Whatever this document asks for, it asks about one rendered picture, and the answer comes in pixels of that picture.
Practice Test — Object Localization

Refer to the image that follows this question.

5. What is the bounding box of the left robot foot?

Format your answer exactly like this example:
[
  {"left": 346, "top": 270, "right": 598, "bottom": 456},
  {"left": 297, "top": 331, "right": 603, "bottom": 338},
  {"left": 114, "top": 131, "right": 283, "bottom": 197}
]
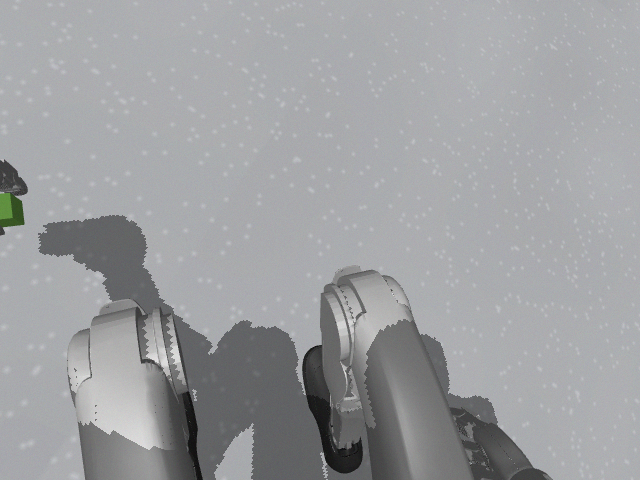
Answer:
[{"left": 182, "top": 391, "right": 203, "bottom": 480}]

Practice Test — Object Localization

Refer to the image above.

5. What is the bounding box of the right robot hand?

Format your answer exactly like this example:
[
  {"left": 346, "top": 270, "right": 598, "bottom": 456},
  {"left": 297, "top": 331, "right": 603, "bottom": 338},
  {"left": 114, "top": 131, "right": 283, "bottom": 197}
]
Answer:
[{"left": 450, "top": 406, "right": 534, "bottom": 480}]

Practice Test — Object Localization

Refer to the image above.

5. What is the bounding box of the small box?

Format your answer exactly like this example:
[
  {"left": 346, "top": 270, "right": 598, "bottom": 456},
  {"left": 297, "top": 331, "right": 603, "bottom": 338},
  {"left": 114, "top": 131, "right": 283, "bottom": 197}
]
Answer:
[{"left": 0, "top": 193, "right": 25, "bottom": 227}]

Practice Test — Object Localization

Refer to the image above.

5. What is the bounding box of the left robot hand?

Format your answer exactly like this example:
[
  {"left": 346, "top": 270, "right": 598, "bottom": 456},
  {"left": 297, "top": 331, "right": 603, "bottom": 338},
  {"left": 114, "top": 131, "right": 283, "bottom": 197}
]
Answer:
[{"left": 0, "top": 159, "right": 28, "bottom": 235}]

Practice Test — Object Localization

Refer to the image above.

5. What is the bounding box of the right robot foot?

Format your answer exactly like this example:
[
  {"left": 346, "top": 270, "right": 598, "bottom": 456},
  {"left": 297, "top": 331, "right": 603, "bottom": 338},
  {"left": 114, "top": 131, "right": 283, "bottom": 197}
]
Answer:
[{"left": 302, "top": 345, "right": 363, "bottom": 474}]

